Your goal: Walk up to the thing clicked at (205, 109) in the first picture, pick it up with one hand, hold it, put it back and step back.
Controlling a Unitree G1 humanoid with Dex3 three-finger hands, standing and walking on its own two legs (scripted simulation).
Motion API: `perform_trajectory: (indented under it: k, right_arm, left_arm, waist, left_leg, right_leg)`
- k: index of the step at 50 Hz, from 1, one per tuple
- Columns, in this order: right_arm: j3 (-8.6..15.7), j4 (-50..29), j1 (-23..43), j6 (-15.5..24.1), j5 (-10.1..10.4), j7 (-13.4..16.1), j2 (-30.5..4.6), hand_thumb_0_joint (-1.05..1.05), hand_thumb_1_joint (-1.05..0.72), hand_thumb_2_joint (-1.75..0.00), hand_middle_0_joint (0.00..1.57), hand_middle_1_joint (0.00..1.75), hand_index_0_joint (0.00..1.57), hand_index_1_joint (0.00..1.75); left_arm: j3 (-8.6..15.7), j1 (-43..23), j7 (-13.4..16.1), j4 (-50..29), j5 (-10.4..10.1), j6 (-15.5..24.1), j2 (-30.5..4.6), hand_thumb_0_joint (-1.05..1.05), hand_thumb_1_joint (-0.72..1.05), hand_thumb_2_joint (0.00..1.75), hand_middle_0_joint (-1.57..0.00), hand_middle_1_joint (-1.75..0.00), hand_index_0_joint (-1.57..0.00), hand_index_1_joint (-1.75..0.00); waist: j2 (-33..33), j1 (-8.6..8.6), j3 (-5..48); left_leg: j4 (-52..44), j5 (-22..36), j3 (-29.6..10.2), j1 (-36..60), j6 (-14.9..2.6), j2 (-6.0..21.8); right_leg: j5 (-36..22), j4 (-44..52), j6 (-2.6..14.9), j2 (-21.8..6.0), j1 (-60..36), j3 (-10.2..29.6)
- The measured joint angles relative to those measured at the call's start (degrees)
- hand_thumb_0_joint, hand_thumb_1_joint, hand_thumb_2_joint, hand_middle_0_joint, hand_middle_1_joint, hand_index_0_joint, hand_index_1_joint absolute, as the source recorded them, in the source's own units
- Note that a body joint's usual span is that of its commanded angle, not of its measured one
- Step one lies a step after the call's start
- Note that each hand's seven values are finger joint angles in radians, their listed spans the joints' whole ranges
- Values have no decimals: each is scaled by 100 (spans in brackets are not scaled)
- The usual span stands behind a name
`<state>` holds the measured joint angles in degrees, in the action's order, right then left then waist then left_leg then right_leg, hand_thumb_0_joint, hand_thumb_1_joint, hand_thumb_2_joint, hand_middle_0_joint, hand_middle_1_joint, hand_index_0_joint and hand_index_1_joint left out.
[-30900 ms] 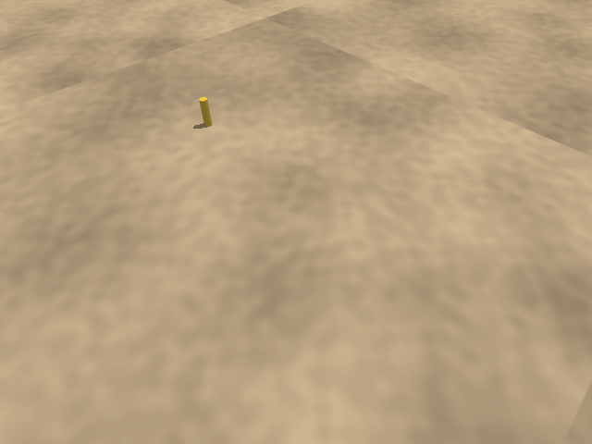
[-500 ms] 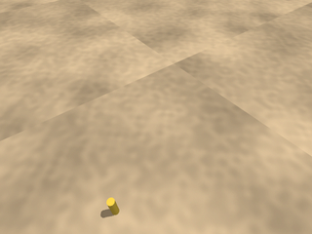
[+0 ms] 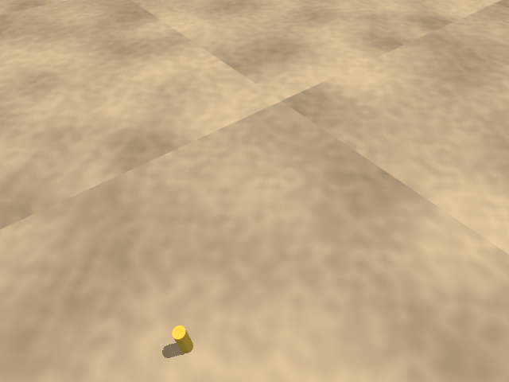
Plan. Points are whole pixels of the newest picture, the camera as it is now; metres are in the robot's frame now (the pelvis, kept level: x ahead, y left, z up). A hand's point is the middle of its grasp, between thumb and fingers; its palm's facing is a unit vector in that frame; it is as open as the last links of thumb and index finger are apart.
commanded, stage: stand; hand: left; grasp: from the side
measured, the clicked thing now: (183, 339) +0.39 +0.26 -0.70
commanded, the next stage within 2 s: step back in 0.44 s
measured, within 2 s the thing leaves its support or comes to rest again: neither
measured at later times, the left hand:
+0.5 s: hand out of the picture +0.08 +0.25 -0.16, palm faces -0.02 -0.94 -0.34, open 7.4 cm
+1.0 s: hand out of the picture +0.05 +0.29 -0.18, palm faces -0.01 -0.93 -0.37, open 7.4 cm
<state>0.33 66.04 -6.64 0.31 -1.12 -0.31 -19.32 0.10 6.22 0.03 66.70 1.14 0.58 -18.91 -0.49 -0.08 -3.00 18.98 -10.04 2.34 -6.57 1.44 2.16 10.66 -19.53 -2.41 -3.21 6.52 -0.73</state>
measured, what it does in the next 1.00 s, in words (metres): steps on the spot: left foot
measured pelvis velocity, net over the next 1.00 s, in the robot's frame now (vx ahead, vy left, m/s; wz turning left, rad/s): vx -0.09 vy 0.02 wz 0.02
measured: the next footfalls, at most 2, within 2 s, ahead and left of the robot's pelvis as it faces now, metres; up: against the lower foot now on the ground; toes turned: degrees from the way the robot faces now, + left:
left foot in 0.90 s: -0.06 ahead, +0.12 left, +0.00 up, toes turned -1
right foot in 1.28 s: -0.11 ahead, -0.11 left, +0.00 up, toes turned +0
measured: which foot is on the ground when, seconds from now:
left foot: down 0.00-0.66, up 0.68-0.88, down 0.90-1.00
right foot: down 0.00-0.90, up 0.92-1.00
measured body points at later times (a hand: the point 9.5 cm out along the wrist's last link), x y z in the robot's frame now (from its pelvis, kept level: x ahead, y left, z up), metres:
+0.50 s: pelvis +0.00 +0.00 +0.00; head +0.03 +0.00 +0.45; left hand +0.08 +0.30 -0.14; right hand +0.08 -0.30 -0.14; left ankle +0.00 +0.13 -0.75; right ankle +0.00 -0.14 -0.75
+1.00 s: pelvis -0.09 +0.02 -0.02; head -0.01 +0.05 +0.42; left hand +0.05 +0.33 -0.16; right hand -0.02 -0.29 -0.14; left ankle -0.10 +0.12 -0.75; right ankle -0.05 -0.13 -0.70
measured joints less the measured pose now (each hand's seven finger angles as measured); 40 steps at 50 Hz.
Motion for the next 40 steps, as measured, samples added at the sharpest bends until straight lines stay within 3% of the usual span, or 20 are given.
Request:
perform_trajectory:
  k: [23, 27, 32, 34, 37, 40]
  right_arm:
    - [11, -82, 63, -21, 29, -24, -16, 1, -90, -90, 20, 30, 20, 30]
    - [119, -366, 213, -136, 119, -66, -63, 1, -90, -90, 20, 30, 21, 30]
    - [246, -764, 359, -294, 147, -75, -194, 1, -90, -90, 20, 30, 21, 30]
    - [295, -892, 402, -367, 156, -65, -301, 1, -90, -90, 20, 30, 21, 30]
    - [356, -1070, 432, -465, 146, -55, -430, 1, -91, -90, 20, 30, 20, 30]
    - [372, -1238, 279, -428, 203, -70, -473, 1, -91, -90, 20, 30, 20, 30]
  left_arm:
    - [35, 5, -20, -97, -43, -25, -22, 1, 90, 90, -20, -30, -20, -30]
    - [138, -99, 10, -439, -141, -101, -164, 1, 90, 90, -20, -30, -21, -30]
    - [199, -188, 31, -856, -105, -183, -366, 0, 90, 90, -20, -30, -20, -30]
    - [217, -194, 25, -988, -71, -187, -356, 0, 90, 90, -20, -30, -20, -30]
    - [219, -186, 22, -1188, 41, -197, -288, 0, 90, 90, -20, -30, -20, -30]
    - [215, -226, 54, -1327, 125, -258, -250, 1, 90, 90, -20, -30, -21, -30]
  waist:
    - [27, 10, 13]
    - [96, 47, -252]
    - [110, 69, -544]
    - [9, 87, -630]
    - [21, 21, -743]
    - [13, 11, -740]
  left_leg:
    - [11, -77, 40, 19, -4, 10]
    - [470, -194, 23, -378, -32, -7]
    - [1202, -399, -17, -928, -29, 43]
    - [1717, -540, -151, -1214, -147, 46]
    - [3339, -1622, -523, -1690, -284, -437]
    - [3968, -1824, -582, -1721, -315, -615]
  right_leg:
    - [60, -9, -1, 9, -2, 36]
    - [259, -629, 54, -18, 466, 51]
    - [514, -1409, 157, 19, 1033, 55]
    - [560, -1611, 159, 62, 1173, 7]
    - [503, -1735, 203, -25, 1349, 116]
    - [361, -1662, 177, -68, 1457, 131]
